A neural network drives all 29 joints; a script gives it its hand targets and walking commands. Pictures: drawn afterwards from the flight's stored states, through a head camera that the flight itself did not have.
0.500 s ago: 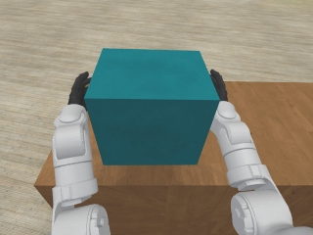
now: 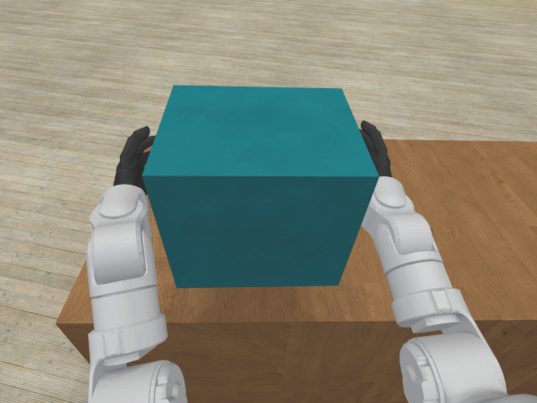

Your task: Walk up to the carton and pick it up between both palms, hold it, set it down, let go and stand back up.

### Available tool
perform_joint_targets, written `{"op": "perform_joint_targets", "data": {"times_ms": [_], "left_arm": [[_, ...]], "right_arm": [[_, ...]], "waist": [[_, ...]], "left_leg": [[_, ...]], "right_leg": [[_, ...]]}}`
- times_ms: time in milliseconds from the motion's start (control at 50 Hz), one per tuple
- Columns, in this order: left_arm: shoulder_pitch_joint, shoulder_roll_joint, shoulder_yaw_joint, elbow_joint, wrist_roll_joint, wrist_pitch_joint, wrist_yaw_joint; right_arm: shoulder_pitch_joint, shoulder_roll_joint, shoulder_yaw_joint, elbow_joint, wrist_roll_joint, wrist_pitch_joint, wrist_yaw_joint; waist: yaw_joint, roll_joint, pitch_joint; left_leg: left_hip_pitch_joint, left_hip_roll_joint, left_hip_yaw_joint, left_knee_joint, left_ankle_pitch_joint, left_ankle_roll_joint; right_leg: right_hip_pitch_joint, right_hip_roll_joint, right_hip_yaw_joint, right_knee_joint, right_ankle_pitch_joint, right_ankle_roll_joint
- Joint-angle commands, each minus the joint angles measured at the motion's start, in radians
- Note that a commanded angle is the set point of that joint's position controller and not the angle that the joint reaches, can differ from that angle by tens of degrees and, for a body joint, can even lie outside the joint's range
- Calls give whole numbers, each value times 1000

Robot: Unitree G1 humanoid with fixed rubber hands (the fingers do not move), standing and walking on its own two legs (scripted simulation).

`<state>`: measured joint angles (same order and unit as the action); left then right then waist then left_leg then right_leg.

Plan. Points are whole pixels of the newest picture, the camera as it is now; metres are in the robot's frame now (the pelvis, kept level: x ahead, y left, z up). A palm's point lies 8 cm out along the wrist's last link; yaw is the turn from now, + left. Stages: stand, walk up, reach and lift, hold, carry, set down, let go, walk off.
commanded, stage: hold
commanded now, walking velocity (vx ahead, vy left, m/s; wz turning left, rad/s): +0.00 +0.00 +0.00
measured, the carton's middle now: (258, 188) +0.37 +0.00 +0.16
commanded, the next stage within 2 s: none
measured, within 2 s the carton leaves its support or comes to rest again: neither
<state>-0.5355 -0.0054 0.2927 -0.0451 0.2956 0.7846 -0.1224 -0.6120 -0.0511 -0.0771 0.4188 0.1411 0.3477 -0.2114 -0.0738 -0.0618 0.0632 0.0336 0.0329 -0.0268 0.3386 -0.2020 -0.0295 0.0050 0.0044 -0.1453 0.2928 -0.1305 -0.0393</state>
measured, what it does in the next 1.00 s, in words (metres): stands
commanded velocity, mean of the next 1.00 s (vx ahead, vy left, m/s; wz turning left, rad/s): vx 0.00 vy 0.00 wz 0.00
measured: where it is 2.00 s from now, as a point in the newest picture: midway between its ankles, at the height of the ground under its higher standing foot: outside the picture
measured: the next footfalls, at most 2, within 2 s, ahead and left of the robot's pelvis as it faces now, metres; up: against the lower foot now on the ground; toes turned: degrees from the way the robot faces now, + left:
none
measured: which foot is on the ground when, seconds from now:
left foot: down 0.00-1.00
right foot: down 0.00-1.00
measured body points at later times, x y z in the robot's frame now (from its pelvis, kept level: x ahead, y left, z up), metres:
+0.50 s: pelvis +0.00 +0.00 +0.00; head -0.05 +0.03 +0.45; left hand +0.36 +0.17 +0.20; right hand +0.36 -0.17 +0.19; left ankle +0.00 +0.14 -0.75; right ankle +0.04 -0.09 -0.75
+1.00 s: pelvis +0.00 +0.00 +0.00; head -0.05 +0.02 +0.45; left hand +0.36 +0.17 +0.20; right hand +0.37 -0.17 +0.19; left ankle +0.00 +0.14 -0.75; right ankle +0.04 -0.09 -0.75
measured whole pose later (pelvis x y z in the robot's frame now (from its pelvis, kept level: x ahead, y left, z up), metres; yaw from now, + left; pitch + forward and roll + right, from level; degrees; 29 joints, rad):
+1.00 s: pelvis +0.00 +0.00 +0.00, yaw +0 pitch -10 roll +0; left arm -0.56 -0.01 0.30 -0.01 0.30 0.78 -0.12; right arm -0.63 -0.05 -0.08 0.44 0.13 0.35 -0.21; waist -0.07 -0.06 0.06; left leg 0.03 0.03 -0.02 0.33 -0.19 -0.03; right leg 0.00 0.00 -0.14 0.30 -0.13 -0.04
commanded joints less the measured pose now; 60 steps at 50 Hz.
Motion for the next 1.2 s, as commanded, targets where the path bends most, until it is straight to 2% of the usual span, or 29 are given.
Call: {"op": "perform_joint_targets", "data": {"times_ms": [0,340,420,600,760,1020,1120,1180], "left_arm": [[-629,-418,-452,-112,-146,-58,-82],[-634,-429,-453,-99,-146,-60,-79],[-648,-424,-445,-77,-140,-63,-78],[-659,-423,-433,-62,-139,-62,-83],[-661,-411,-421,-53,-136,-63,-85],[-680,-406,-420,-63,-137,-66,-91],[-671,-410,-431,-84,-145,-67,-89],[-657,-408,-419,-68,-136,-61,-91]], "right_arm": [[-763,483,406,-334,104,-64,154],[-774,481,404,-323,101,-69,163],[-780,481,388,-295,89,-68,167],[-787,487,379,-279,86,-68,166],[-806,500,390,-290,90,-68,163],[-796,505,390,-295,88,-59,154],[-796,506,405,-316,100,-62,151],[-782,497,395,-299,93,-56,151]], "waist": [[-15,89,-392],[-11,83,-383],[-9,82,-363],[-10,85,-361],[3,69,-374],[-7,69,-373],[-7,76,-401],[-6,75,-368]], "left_leg": [[-123,-78,61,-54,284,4],[-124,-74,62,-63,269,4],[-138,-73,63,-76,224,10],[-150,-75,64,-81,204,15],[-160,-79,68,-85,184,24],[-161,-85,69,-80,181,23],[-152,-86,67,-67,220,16],[-155,-83,67,-78,200,20]], "right_leg": [[294,35,41,2,195,61],[284,38,40,-1,162,56],[276,36,42,-8,125,56],[280,34,46,-6,123,57],[294,30,48,-3,127,62],[290,27,46,-2,131,69],[305,29,48,5,174,68],[294,28,48,-2,150,67]]}}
